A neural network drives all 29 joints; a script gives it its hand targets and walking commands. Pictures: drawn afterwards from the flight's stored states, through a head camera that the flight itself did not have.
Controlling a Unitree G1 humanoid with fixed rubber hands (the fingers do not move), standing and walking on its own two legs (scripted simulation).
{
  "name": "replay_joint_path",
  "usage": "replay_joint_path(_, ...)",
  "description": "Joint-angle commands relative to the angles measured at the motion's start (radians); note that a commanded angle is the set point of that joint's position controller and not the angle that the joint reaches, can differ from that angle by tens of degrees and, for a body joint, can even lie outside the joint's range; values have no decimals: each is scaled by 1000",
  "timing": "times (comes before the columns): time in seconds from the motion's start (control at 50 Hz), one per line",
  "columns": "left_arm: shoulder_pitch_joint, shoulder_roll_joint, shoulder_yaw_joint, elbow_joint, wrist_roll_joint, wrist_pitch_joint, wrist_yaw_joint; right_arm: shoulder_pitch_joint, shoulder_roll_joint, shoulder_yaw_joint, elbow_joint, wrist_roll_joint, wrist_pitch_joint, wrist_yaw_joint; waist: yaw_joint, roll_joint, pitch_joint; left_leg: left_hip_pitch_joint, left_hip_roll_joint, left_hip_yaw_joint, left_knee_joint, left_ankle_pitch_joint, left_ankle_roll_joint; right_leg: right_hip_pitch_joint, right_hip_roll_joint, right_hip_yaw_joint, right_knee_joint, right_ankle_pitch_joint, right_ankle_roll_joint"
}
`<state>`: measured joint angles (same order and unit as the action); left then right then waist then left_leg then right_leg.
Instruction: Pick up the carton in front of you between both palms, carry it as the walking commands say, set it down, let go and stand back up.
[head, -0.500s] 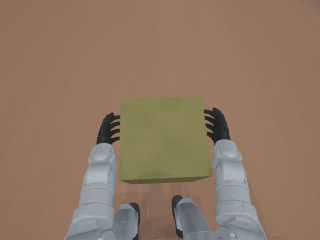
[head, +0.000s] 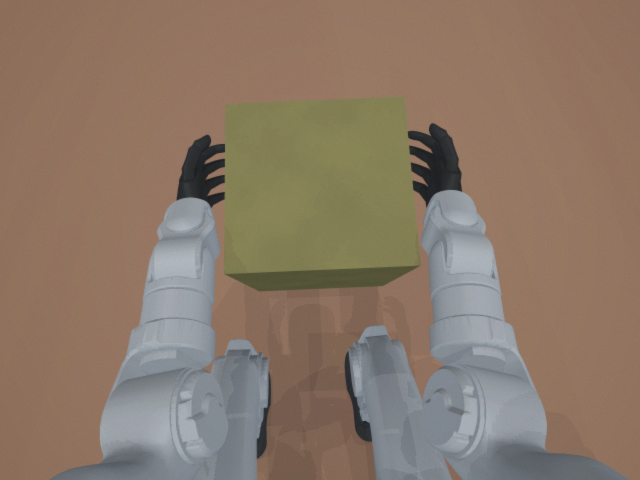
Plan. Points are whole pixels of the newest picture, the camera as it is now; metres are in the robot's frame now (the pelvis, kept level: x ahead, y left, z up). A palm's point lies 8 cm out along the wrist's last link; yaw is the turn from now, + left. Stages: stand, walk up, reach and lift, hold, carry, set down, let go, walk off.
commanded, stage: set down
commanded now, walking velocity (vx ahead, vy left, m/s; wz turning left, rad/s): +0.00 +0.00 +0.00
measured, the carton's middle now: (318, 211) +0.45 -0.03 -0.15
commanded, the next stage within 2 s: none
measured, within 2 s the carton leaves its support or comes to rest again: rests again in 1.82 s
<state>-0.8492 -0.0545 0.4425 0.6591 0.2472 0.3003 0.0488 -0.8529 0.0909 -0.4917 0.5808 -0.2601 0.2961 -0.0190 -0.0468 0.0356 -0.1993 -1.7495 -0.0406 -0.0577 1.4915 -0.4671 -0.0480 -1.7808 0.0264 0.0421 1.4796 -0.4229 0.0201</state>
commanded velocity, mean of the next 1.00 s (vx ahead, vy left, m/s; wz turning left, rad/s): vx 0.00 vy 0.00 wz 0.00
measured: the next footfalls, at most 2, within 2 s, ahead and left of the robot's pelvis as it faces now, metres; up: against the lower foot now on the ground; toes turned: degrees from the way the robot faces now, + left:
none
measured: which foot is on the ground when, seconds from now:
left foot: down 0.00-1.00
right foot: down 0.00-1.00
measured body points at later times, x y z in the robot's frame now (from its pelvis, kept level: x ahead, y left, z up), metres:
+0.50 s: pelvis -0.01 +0.01 -0.11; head +0.30 +0.01 +0.21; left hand +0.51 +0.12 -0.25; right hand +0.48 -0.19 -0.23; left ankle +0.09 +0.14 -0.53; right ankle +0.10 -0.12 -0.53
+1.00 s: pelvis -0.01 +0.01 -0.19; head +0.34 +0.01 +0.09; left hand +0.53 +0.10 -0.36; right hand +0.50 -0.20 -0.33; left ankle +0.09 +0.14 -0.53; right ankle +0.10 -0.12 -0.53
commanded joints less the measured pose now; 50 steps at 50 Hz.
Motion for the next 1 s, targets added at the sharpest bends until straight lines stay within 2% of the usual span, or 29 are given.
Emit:
replay_joint_path(0.0,-706,-890,-480,44,-137,-61,-228,-595,968,541,125,119,7,211,39,-72,-884,184,-159,120,-53,107,37,528,137,-72,-55,161,38)
replay_joint_path(0.02,-691,-873,-488,33,-158,-58,-231,-544,922,543,144,119,9,205,-57,-87,-909,149,-148,122,-17,98,29,558,144,-69,-59,135,32)
replay_joint_path(0.12,-802,-793,-516,-38,-168,-79,-204,-609,895,512,179,128,-3,191,-27,-26,-894,145,-151,121,15,61,29,377,134,-104,37,133,29)
replay_joint_path(0.18,-727,-862,-481,115,-131,-54,-200,-675,827,536,69,140,-23,193,-10,34,-965,165,-156,137,69,60,27,344,138,-105,63,101,25)
replay_joint_path(0.2,-734,-846,-510,48,-157,-67,-199,-650,900,521,142,151,-6,206,-8,-23,-1024,178,-155,122,74,129,28,389,138,-102,77,170,34)
replay_joint_path(0.22,-834,-857,-560,10,-191,-67,-190,-711,825,506,95,136,-16,216,-92,8,-1019,157,-148,119,90,118,16,347,131,-124,117,208,30)
replay_joint_path(0.3,-929,-769,-553,-65,-193,-79,-177,-667,825,486,193,139,-8,213,-63,33,-947,97,-157,130,144,116,7,224,128,-129,160,165,21)
replay_joint_path(0.32,-885,-850,-525,39,-180,-71,-166,-747,817,497,121,143,-25,222,-34,45,-986,163,-156,135,148,105,19,208,127,-133,175,141,24)
replay_joint_path(0.34,-924,-788,-515,22,-201,-88,-163,-712,806,480,196,148,-14,220,-107,15,-935,76,-151,131,172,47,15,218,130,-125,168,92,14)
replay_joint_path(0.36,-906,-778,-503,70,-191,-77,-166,-728,791,471,185,149,-21,215,-59,27,-916,115,-148,127,166,84,21,162,112,-137,197,143,26)
replay_joint_path(0.38,-892,-803,-539,53,-206,-79,-172,-759,760,480,114,140,-30,214,-92,50,-947,102,-156,118,190,108,19,167,109,-136,217,161,27)
replay_joint_path(0.44,-867,-771,-535,79,-184,-94,-167,-736,742,460,136,178,-53,213,-77,95,-962,74,-146,129,218,152,11,153,123,-141,247,218,23)
replay_joint_path(0.54,-913,-763,-580,73,-226,-126,-142,-744,734,519,165,211,-64,205,-106,43,-955,51,-141,116,285,200,13,129,111,-145,326,283,34)
replay_joint_path(0.56,-934,-697,-601,15,-189,-131,-136,-731,693,505,166,216,-68,215,-59,127,-973,100,-141,130,326,197,7,102,104,-131,347,244,30)
replay_joint_path(0.6,-925,-714,-591,41,-251,-143,-129,-746,679,506,209,233,-61,214,-60,48,-992,123,-146,127,352,200,4,104,95,-157,372,227,46)
replay_joint_path(0.62,-930,-725,-607,62,-252,-141,-131,-767,671,518,150,235,-82,215,-90,87,-982,25,-137,130,371,223,-6,117,104,-133,383,283,31)
replay_joint_path(0.64,-1003,-645,-644,-13,-307,-162,-123,-773,673,555,125,288,-88,200,-109,-14,-1051,135,-133,112,400,295,4,157,92,-140,406,344,38)
replay_joint_path(0.66,-969,-673,-628,10,-267,-162,-126,-819,695,555,125,295,-88,211,-19,59,-994,56,-145,134,374,273,13,134,98,-114,414,318,36)
replay_joint_path(0.68,-1003,-704,-658,79,-297,-143,-123,-869,656,528,99,276,-95,216,-145,28,-953,52,-131,102,386,215,15,103,88,-151,421,307,46)
replay_joint_path(0.72,-960,-644,-590,99,-242,-146,-131,-826,631,520,159,276,-99,218,-18,96,-892,26,-127,136,418,221,7,47,89,-114,434,233,30)
replay_joint_path(0.74,-1028,-674,-667,65,-307,-156,-125,-870,626,548,124,290,-102,210,-108,33,-936,47,-130,121,434,225,-5,132,82,-137,442,297,40)
replay_joint_path(0.8,-1114,-676,-783,-54,-409,-178,-107,-908,621,601,75,350,-114,202,-145,33,-1075,149,-132,97,454,302,0,165,88,-151,484,375,35)
replay_joint_path(0.82,-1098,-636,-716,24,-391,-169,-108,-950,584,609,72,374,-122,193,-80,67,-1054,148,-135,114,485,277,2,134,77,-140,511,311,32)
replay_joint_path(0.88,-1010,-726,-643,137,-358,-154,-121,-888,606,513,192,344,-111,208,-108,147,-896,95,-121,116,470,244,4,98,81,-126,483,284,20)
replay_joint_path(0.9,-1038,-624,-621,29,-343,-181,-123,-898,668,550,171,367,-99,221,10,57,-944,79,-134,141,460,247,21,91,74,-124,508,280,33)
replay_joint_path(0.92,-1030,-677,-591,105,-305,-167,-135,-880,735,529,217,344,-89,228,-27,15,-860,9,-132,139,465,202,33,82,99,-121,474,247,38)
replay_joint_path(0.94,-1089,-719,-594,99,-351,-161,-142,-893,663,500,248,336,-89,230,-108,66,-812,-56,-121,128,452,125,24,119,96,-134,483,241,23)
replay_joint_path(0.96,-1070,-608,-601,104,-335,-171,-144,-837,693,511,245,301,-86,226,-48,-1,-809,-29,-124,128,461,163,22,58,87,-140,504,225,35)
replay_joint_path(0.98,-1085,-663,-603,79,-318,-169,-144,-866,661,509,271,318,-81,233,-69,67,-773,-68,-122,138,470,170,22,40,96,-128,488,231,22)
